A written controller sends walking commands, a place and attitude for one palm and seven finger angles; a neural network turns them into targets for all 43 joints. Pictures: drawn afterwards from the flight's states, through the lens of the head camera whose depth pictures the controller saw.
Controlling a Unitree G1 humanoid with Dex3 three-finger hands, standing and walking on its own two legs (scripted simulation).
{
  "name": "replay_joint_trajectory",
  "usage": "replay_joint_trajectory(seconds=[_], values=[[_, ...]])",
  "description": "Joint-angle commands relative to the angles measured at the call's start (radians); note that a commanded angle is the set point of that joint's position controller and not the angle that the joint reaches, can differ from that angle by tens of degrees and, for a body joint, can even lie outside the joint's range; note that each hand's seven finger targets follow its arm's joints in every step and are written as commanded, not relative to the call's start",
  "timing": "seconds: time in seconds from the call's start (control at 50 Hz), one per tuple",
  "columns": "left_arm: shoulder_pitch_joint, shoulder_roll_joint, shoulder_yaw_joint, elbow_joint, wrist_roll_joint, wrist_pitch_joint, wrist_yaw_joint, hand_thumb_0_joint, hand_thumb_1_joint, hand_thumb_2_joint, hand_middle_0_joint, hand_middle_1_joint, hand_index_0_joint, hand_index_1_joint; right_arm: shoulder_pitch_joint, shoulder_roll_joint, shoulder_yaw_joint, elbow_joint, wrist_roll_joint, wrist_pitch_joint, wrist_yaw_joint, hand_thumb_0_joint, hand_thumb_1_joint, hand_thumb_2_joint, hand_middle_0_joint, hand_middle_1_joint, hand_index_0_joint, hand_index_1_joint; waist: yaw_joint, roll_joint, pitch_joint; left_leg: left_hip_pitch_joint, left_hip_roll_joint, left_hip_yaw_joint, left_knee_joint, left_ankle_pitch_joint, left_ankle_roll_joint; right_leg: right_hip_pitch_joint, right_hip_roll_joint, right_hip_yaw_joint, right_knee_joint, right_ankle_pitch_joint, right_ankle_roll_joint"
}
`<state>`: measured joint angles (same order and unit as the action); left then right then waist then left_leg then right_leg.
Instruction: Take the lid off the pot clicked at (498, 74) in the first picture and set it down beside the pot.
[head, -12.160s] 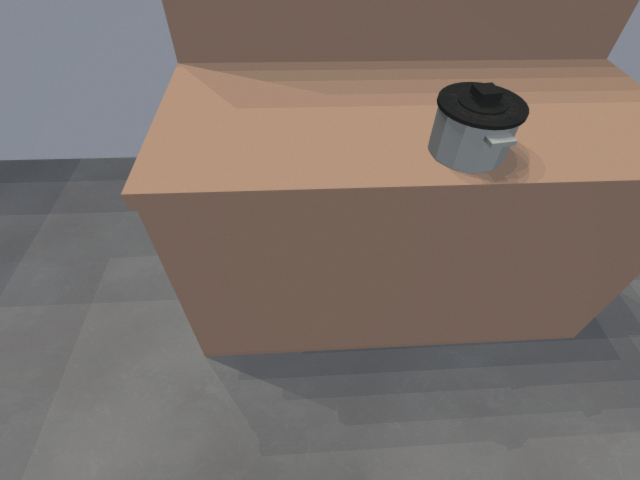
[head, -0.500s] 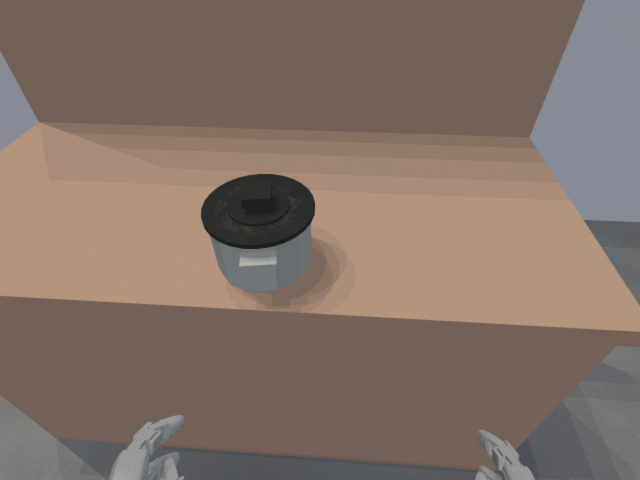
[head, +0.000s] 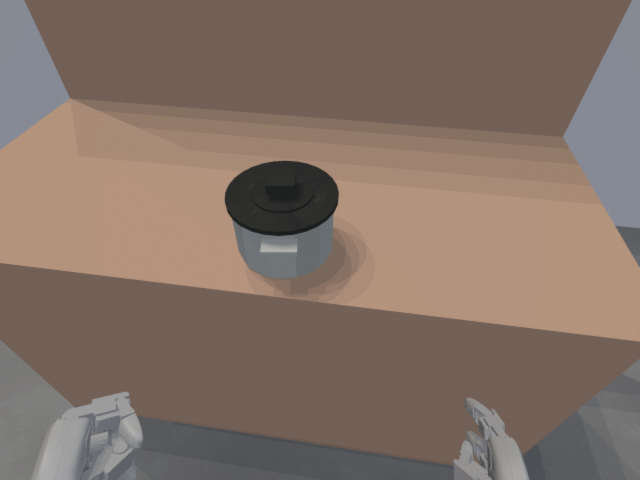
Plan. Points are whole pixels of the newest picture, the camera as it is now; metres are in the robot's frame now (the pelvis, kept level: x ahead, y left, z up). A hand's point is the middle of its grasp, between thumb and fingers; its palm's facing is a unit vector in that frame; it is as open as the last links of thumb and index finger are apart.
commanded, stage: raise the hand higher, near the body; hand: left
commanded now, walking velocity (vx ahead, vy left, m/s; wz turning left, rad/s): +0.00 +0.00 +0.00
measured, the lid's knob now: (281, 181) +0.49 +0.12 +0.13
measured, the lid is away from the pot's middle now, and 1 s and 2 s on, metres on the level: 0.00 0.00 0.00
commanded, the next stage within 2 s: reach forward and open the fingers in 0.78 s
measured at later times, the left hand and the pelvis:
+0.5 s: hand (121, 400) +0.17 +0.23 +0.08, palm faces +0.29 -0.86 -0.42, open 3.1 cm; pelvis +0.02 +0.00 +0.00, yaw -1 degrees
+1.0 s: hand (131, 337) +0.21 +0.23 +0.12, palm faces +0.20 -0.51 -0.84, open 3.1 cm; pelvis +0.03 -0.01 +0.00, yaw -2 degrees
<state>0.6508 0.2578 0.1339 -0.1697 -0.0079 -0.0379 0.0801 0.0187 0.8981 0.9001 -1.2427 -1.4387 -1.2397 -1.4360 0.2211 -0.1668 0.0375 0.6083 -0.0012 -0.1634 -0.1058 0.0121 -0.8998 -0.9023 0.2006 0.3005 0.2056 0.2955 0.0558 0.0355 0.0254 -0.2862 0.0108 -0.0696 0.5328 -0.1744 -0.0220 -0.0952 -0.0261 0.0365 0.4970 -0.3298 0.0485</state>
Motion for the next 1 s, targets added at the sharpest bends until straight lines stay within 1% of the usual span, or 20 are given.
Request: replay_joint_trajectory(seconds=[0.0,0.08,0.12,0.16,0.22,0.26,0.32,0.34,0.44,0.48,0.52,0.54,0.58,0.62,0.7,0.86,0.88,0.9,0.92,0.98], values=[[0.022,0.137,0.105,-0.254,-0.004,-0.067,0.012,0.000,0.900,0.900,-1.300,-1.500,-1.300,-1.500,-0.177,-0.112,-0.055,-0.183,0.005,-0.078,-0.016,0.000,-0.900,-0.900,0.200,0.300,0.200,0.300,0.009,0.016,-0.034,0.166,-0.012,0.066,-0.106,-0.064,0.037,-0.184,0.039,-0.100,-0.133,0.034,-0.052],[0.059,0.114,0.075,-0.293,0.004,-0.071,0.008,0.000,0.900,0.900,-1.300,-1.500,-1.300,-1.500,-0.173,-0.115,-0.057,-0.180,0.005,-0.095,-0.007,0.000,-0.900,-0.900,0.200,0.300,0.200,0.300,0.007,0.015,-0.037,0.178,-0.010,0.067,-0.106,-0.047,0.039,-0.182,0.041,-0.102,-0.122,0.056,-0.050],[0.104,0.168,0.146,-0.280,0.003,-0.069,0.016,0.000,0.900,0.900,-1.300,-1.500,-1.300,-1.500,-0.174,-0.114,-0.066,-0.169,0.007,-0.092,-0.004,0.000,-0.900,-0.900,0.200,0.300,0.200,0.300,0.021,-0.011,-0.045,0.170,-0.008,0.067,-0.102,-0.029,0.038,-0.168,0.043,-0.105,-0.125,0.070,-0.052],[0.053,0.145,0.109,-0.339,0.002,-0.078,0.012,0.000,0.900,0.900,-1.300,-1.500,-1.300,-1.500,-0.175,-0.113,-0.057,-0.182,0.009,-0.093,-0.005,0.000,-0.900,-0.900,0.200,0.300,0.200,0.300,0.009,0.006,-0.033,0.179,-0.010,0.070,-0.105,-0.027,0.038,-0.177,0.039,-0.102,-0.124,0.074,-0.049],[0.064,0.186,0.162,-0.347,0.001,-0.083,0.019,0.000,0.900,0.900,-1.300,-1.500,-1.300,-1.500,-0.180,-0.113,-0.062,-0.177,0.009,-0.091,-0.009,0.000,-0.900,-0.900,0.200,0.300,0.200,0.300,0.018,0.005,-0.021,0.183,-0.011,0.077,-0.100,-0.040,0.039,-0.185,0.041,-0.099,-0.142,0.059,-0.050],[0.049,0.153,0.127,-0.378,-0.002,-0.089,0.016,0.000,0.900,0.900,-1.300,-1.500,-1.300,-1.500,-0.174,-0.107,-0.057,-0.185,0.009,-0.094,-0.009,0.000,-0.900,-0.900,0.200,0.300,0.200,0.300,0.011,0.020,-0.032,0.197,-0.010,0.075,-0.102,-0.024,0.039,-0.179,0.037,-0.100,-0.132,0.073,-0.050],[0.069,0.182,0.171,-0.372,-0.003,-0.088,0.019,0.000,0.900,0.900,-1.300,-1.500,-1.300,-1.500,-0.178,-0.109,-0.064,-0.176,0.008,-0.088,-0.007,0.000,-0.900,-0.900,0.200,0.300,0.200,0.300,0.017,0.002,-0.029,0.201,-0.010,0.081,-0.090,0.004,0.039,-0.178,0.041,-0.099,-0.142,0.099,-0.050],[0.059,0.153,0.146,-0.376,-0.006,-0.089,0.016,0.000,0.900,0.900,-1.300,-1.500,-1.300,-1.500,-0.176,-0.105,-0.059,-0.183,0.007,-0.084,-0.007,0.000,-0.900,-0.900,0.200,0.300,0.200,0.300,0.011,0.004,-0.021,0.194,-0.012,0.084,-0.093,0.003,0.040,-0.177,0.037,-0.100,-0.143,0.101,-0.049],[0.002,0.164,0.154,-0.425,-0.009,-0.099,0.016,0.000,0.900,0.900,-1.300,-1.500,-1.300,-1.500,-0.174,-0.106,-0.055,-0.187,0.005,-0.080,-0.008,0.000,-0.900,-0.900,0.200,0.300,0.200,0.300,0.007,0.035,-0.032,0.227,-0.012,0.088,-0.087,0.019,0.041,-0.180,0.036,-0.094,-0.152,0.114,-0.050],[-0.018,0.168,0.163,-0.413,-0.015,-0.096,0.015,0.000,0.900,0.900,-1.300,-1.500,-1.300,-1.500,-0.181,-0.109,-0.055,-0.188,0.005,-0.072,-0.011,0.000,-0.900,-0.900,0.200,0.300,0.200,0.300,0.008,-0.008,-0.012,0.222,-0.009,0.087,-0.093,0.015,0.041,-0.183,0.038,-0.096,-0.160,0.107,-0.045],[-0.022,0.202,0.205,-0.411,-0.016,-0.096,0.019,0.000,0.900,0.900,-1.300,-1.500,-1.300,-1.500,-0.185,-0.110,-0.058,-0.182,0.004,-0.065,-0.012,0.000,-0.900,-0.900,0.200,0.300,0.200,0.300,0.015,0.004,-0.020,0.232,-0.010,0.091,-0.086,0.030,0.042,-0.179,0.040,-0.089,-0.167,0.125,-0.047],[-0.032,0.172,0.175,-0.420,-0.017,-0.099,0.015,0.000,0.900,0.900,-1.300,-1.500,-1.300,-1.500,-0.184,-0.104,-0.051,-0.188,0.004,-0.064,-0.011,0.000,-0.900,-0.900,0.200,0.300,0.200,0.300,0.008,0.027,-0.024,0.234,-0.011,0.094,-0.089,0.033,0.042,-0.175,0.035,-0.090,-0.164,0.128,-0.047],[-0.049,0.183,0.186,-0.439,-0.020,-0.102,0.013,0.000,0.900,0.900,-1.300,-1.500,-1.300,-1.500,-0.188,-0.109,-0.053,-0.189,0.002,-0.062,-0.011,0.000,-0.900,-0.900,0.200,0.300,0.200,0.300,0.013,0.001,-0.038,0.245,-0.010,0.093,-0.087,0.062,0.044,-0.162,0.035,-0.091,-0.162,0.158,-0.045],[-0.066,0.211,0.211,-0.477,-0.020,-0.105,0.015,0.000,0.900,0.900,-1.300,-1.500,-1.300,-1.500,-0.190,-0.112,-0.052,-0.188,0.002,-0.063,-0.007,0.000,-0.900,-0.900,0.200,0.300,0.200,0.300,0.016,0.047,-0.042,0.252,-0.010,0.094,-0.081,0.069,0.041,-0.161,0.036,-0.086,-0.163,0.167,-0.049],[-0.053,0.191,0.212,-0.431,-0.026,-0.101,0.015,0.000,0.900,0.900,-1.300,-1.500,-1.300,-1.500,-0.190,-0.106,-0.054,-0.182,0.000,-0.053,-0.008,0.000,-0.900,-0.900,0.200,0.300,0.200,0.300,0.018,-0.025,-0.059,0.259,-0.007,0.097,-0.086,0.108,0.046,-0.141,0.032,-0.094,-0.154,0.215,-0.043],[-0.128,0.206,0.222,-0.503,-0.031,-0.121,0.015,0.000,0.900,0.900,-1.300,-1.500,-1.300,-1.500,-0.196,-0.110,-0.052,-0.185,0.002,-0.046,-0.004,0.000,-0.900,-0.900,0.200,0.300,0.200,0.300,0.014,0.005,-0.069,0.282,-0.006,0.106,-0.082,0.124,0.048,-0.137,0.026,-0.085,-0.161,0.245,-0.043],[-0.143,0.446,0.198,-0.548,0.374,-0.038,0.045,0.000,0.870,0.914,-1.288,-1.465,-1.288,-1.465,-0.187,-0.190,-0.049,-0.192,-0.034,0.022,0.018,0.000,-0.900,-0.900,0.200,0.300,0.200,0.300,0.020,0.056,-0.097,0.132,-0.020,0.125,-0.027,0.199,0.050,-0.191,0.035,-0.087,-0.063,0.293,-0.036],[-0.126,0.350,0.192,-0.588,0.376,0.012,0.057,0.000,0.839,0.930,-1.277,-1.429,-1.277,-1.429,-0.204,-0.152,-0.058,-0.235,-0.027,0.065,0.036,0.000,-0.900,-0.900,0.200,0.300,0.200,0.300,0.031,0.096,-0.119,0.113,-0.017,0.129,-0.017,0.238,0.046,-0.177,0.030,-0.113,-0.034,0.307,-0.050],[-0.102,0.414,0.212,-0.592,0.479,0.054,0.068,0.000,0.807,0.948,-1.266,-1.394,-1.266,-1.394,-0.227,-0.158,-0.062,-0.241,-0.011,0.098,0.050,0.000,-0.900,-0.900,0.200,0.300,0.200,0.300,0.046,0.130,-0.120,0.112,-0.010,0.134,-0.001,0.245,0.038,-0.178,0.040,-0.085,-0.033,0.324,-0.062],[-0.040,0.465,0.206,-0.540,0.654,0.136,0.039,0.000,0.710,1.011,-1.235,-1.287,-1.235,-1.287,-0.257,-0.178,-0.065,-0.265,-0.007,0.201,0.078,0.000,-0.900,-0.900,0.200,0.300,0.200,0.300,0.040,0.031,-0.181,0.078,-0.009,0.127,0.032,0.220,0.041,-0.194,0.040,-0.086,-0.004,0.315,-0.062]])
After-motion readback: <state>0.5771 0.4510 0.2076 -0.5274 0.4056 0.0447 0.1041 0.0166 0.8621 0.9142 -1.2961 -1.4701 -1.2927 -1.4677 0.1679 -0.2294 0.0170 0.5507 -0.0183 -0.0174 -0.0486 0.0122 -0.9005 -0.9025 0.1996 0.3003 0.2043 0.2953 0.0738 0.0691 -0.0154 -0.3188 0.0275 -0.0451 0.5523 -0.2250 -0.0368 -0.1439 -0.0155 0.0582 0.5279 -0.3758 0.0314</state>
